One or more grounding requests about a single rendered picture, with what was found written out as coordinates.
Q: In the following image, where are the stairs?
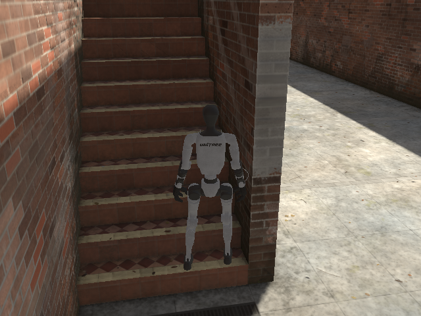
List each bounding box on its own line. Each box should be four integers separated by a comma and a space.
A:
76, 0, 249, 305

